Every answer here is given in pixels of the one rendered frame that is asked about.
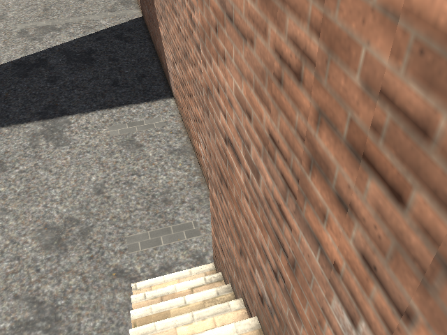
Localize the stairs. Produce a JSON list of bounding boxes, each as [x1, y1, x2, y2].
[[129, 263, 264, 335]]

